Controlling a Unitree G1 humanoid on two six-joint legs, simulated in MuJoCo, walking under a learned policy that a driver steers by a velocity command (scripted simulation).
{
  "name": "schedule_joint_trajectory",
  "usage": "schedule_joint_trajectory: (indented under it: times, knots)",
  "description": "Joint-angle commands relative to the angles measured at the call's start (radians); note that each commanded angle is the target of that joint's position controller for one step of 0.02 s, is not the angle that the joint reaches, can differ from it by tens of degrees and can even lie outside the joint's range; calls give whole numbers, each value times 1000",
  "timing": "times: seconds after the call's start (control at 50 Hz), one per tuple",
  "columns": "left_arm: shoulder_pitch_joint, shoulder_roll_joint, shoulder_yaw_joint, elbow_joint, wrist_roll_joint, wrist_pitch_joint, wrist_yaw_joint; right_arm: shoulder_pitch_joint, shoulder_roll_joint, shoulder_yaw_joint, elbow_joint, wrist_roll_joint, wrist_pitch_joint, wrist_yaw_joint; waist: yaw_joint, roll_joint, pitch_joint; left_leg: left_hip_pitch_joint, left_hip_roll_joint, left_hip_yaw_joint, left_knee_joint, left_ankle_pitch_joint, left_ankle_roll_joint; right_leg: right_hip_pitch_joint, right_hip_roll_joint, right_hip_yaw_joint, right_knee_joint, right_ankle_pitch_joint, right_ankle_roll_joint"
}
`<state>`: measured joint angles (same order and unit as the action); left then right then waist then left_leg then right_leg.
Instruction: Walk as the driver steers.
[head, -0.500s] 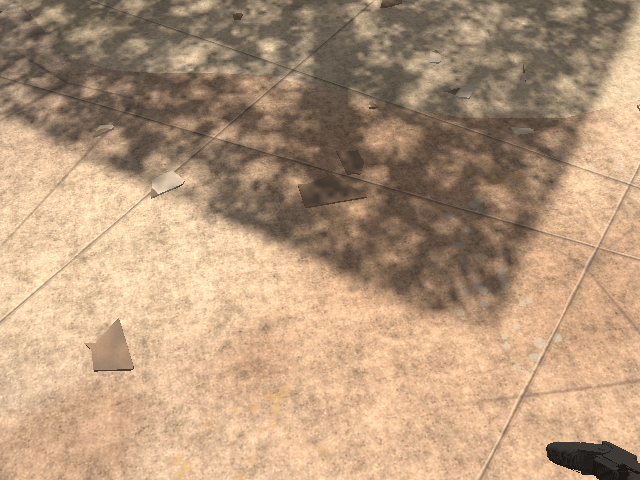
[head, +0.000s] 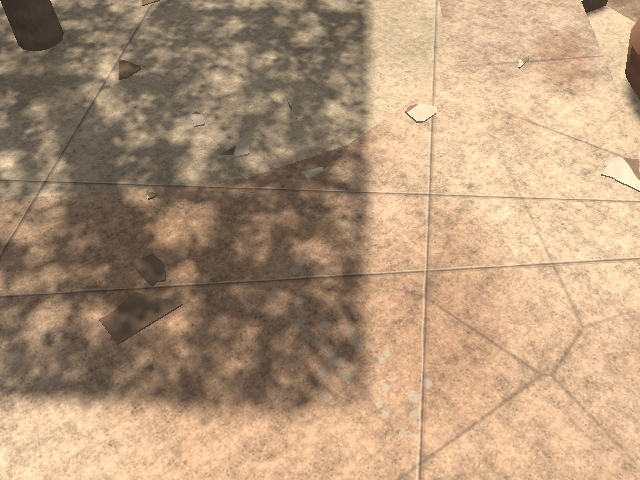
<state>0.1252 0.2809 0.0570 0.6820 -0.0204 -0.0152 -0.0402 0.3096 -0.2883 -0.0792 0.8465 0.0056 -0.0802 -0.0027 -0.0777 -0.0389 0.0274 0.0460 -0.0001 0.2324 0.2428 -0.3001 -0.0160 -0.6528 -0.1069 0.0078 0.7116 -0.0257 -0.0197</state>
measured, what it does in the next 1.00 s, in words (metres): walks ahead, turning right: right foot, then left foot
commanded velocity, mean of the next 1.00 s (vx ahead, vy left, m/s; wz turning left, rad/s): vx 0.50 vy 0.00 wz -0.40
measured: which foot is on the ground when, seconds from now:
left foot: down 0.00-0.10, up 0.12-0.56, down 0.58-1.00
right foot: up 0.00-0.08, down 0.10-0.58, up 0.60-1.00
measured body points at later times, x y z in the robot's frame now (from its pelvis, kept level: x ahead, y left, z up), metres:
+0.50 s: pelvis +0.28 -0.05 +0.00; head +0.30 -0.07 +0.45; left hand +0.40 +0.22 -0.10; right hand +0.44 -0.34 -0.08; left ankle +0.49 +0.05 -0.70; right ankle +0.18 -0.12 -0.74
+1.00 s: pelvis +0.54 -0.11 +0.01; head +0.57 -0.13 +0.45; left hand +0.84 +0.00 -0.07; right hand +0.41 -0.37 -0.12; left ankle +0.49 +0.03 -0.74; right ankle +0.63 -0.31 -0.70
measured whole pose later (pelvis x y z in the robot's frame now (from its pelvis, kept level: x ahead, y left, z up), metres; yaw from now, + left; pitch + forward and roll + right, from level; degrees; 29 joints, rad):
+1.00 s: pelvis +0.54 -0.11 +0.01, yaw -23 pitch +2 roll +2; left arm 0.07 0.26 0.03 0.64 -0.02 -0.07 -0.02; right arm 0.39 -0.28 -0.05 0.88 0.02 -0.07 0.01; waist -0.11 -0.03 0.02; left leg -0.01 -0.04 0.01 0.24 -0.28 0.02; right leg -0.60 -0.07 0.03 0.58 -0.02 0.00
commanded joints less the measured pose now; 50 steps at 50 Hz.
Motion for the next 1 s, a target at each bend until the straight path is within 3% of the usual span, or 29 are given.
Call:
schedule_joint_trajectory:
  times: [0.02,0.06,0.08,0.1,0.12,0.14,0.16,0.18,0.2,0.22,0.24,0.3,0.38,0.48,0.54,0.56,0.58,0.6,0.62,0.64,0.66,0.68,0.7,0.74,0.8,0.86,0.92,1.0]
  knots:
    - [-87,66,15,-108,2,-9,-15,-33,-196,-49,-48,19,7,-5,22,90,58,12,305,-71,-20,483,149,2,19,-44,-56,-85,-43]
    - [-2,106,38,-103,5,-3,-14,-48,-225,-58,-49,30,20,-9,85,120,-16,32,292,-33,162,821,123,158,95,-109,-69,-182,-86]
    - [143,146,65,-66,2,0,-8,-64,-219,-54,-53,35,28,-10,171,104,-91,-18,256,3,361,899,96,356,150,-135,-130,-140,-119]
    - [324,224,103,-17,-3,8,10,-45,-181,-38,-62,16,25,-14,245,35,-188,-228,214,10,645,707,49,668,126,-31,-148,-103,-166]
    - [302,358,122,-22,-17,3,21,46,-31,12,-124,-35,3,-3,126,-269,-246,-706,22,-41,1023,-207,-25,996,-146,526,-231,-224,-348]
    - [328,287,97,-65,-6,-17,14,-32,-88,11,-132,-2,-35,9,190,-155,-414,-819,-25,-300,1156,-311,-16,1064,-236,839,-409,-396,-416]
    - [298,222,76,-53,5,-34,8,-143,-153,-7,-161,40,-55,16,210,-79,-273,-905,24,-318,1152,-211,11,986,-213,707,-436,-336,-353]
    - [248,196,68,-54,3,-43,9,-161,-137,1,-167,33,-66,12,172,-26,-188,-882,66,-315,1071,-122,28,851,-172,586,-425,-251,-317]
    - [176,160,56,-65,4,-43,12,-158,-137,-2,-154,5,-66,4,127,16,-128,-814,100,-316,982,-68,24,713,-133,483,-425,-137,-288]
    - [130,136,46,-83,16,-43,17,-137,-147,-9,-146,-8,-58,3,89,-3,-109,-735,120,-324,927,-28,20,613,-104,419,-442,-43,-278]
    - [112,132,44,-94,21,-44,21,-126,-145,-11,-145,-11,-45,5,72,-10,-100,-690,121,-322,892,-9,10,557,-88,396,-463,2,-278]
    - [133,159,51,-83,12,-49,37,-150,-102,-1,-152,-23,-21,4,64,9,-68,-667,100,-293,749,68,-34,459,-55,308,-489,111,-281]
    - [187,176,57,-56,3,-42,56,-299,-61,19,-188,-17,-20,12,118,-26,-25,-617,47,-288,443,325,-56,406,7,244,-482,5,-222]
    - [251,172,60,-20,-7,-31,60,-387,-95,11,-221,1,-37,30,148,-48,-13,-547,8,-317,274,363,-34,465,-23,338,-408,-99,-190]
    - [247,157,57,-7,1,-23,63,-320,-119,-1,-204,0,-50,37,116,-91,-25,-478,12,-299,242,272,9,537,-56,380,-328,-46,-168]
    - [240,140,52,-7,3,-20,62,-251,-128,-11,-183,-5,-54,34,80,-94,-49,-383,0,-274,205,262,35,537,-28,368,-267,30,-150]
    - [240,100,36,-12,9,-22,58,-148,-159,-25,-165,-18,-60,29,32,-71,-134,-207,51,-310,212,256,79,503,25,321,-110,77,-119]
    - [300,49,15,-26,25,-26,58,-7,-225,-40,-152,-31,-60,25,8,88,-287,88,233,-537,244,243,170,322,114,237,189,-143,-70]
    - [415,29,6,-28,-11,-36,58,81,-267,-57,-95,-19,-45,37,44,402,-346,291,386,-990,89,-58,309,3,213,155,470,-558,-9]
    - [353,127,23,-11,-21,-39,60,58,-174,-34,-108,9,-43,41,12,251,-237,232,374,-1018,35,-274,284,-111,156,207,571,-528,-7]
    - [232,160,32,-30,-16,-40,59,2,-129,-19,-116,8,-37,37,-3,158,-121,114,339,-867,29,-232,245,-136,122,182,580,-438,-9]
    - [166,149,29,-45,-1,-41,60,-42,-113,-10,-124,-4,-31,35,12,97,-62,1,297,-753,15,-111,231,-110,89,147,550,-376,-9]
    - [137,134,29,-56,10,-46,56,-70,-96,-3,-120,-11,-28,32,33,94,-25,-77,265,-682,-5,-15,232,-89,57,137,489,-328,-8]
    - [155,99,24,-52,9,-48,46,-78,-75,6,-111,-16,-31,27,65,140,-32,-143,217,-584,-40,111,225,-12,22,107,406,-287,-4]
    - [104,58,8,-72,16,-48,43,-48,-117,-2,-86,0,-34,20,59,131,-20,-165,220,-501,-82,245,253,-27,5,66,264,-241,18]
    - [14,35,-7,-91,16,-57,35,-23,-149,-8,-68,7,-24,14,31,114,-11,-169,199,-413,-99,303,237,3,7,39,71,-82,28]
    - [-73,34,-10,-106,8,-64,24,25,-163,-7,-43,15,-14,13,-2,114,3,-172,184,-354,-90,326,215,75,37,10,-76,39,32]
    - [-148,55,-4,-137,0,-70,7,77,-177,-9,-8,23,6,11,-7,123,27,-84,237,-368,-48,351,193,93,57,9,-167,3,0]
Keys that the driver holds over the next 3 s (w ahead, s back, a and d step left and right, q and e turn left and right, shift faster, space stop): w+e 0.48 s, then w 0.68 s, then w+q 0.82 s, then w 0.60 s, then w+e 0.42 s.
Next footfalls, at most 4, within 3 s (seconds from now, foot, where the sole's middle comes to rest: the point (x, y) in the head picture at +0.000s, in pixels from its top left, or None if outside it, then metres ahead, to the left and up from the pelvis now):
0.10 right None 0.22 -0.13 -0.77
0.58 left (312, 454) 0.53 0.02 -0.77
1.08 right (458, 374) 0.68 -0.32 -0.77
1.64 left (381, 253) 1.04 -0.20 -0.77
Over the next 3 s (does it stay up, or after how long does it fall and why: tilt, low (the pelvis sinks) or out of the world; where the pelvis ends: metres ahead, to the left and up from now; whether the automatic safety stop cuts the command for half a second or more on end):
stays up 1.59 -0.23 0.01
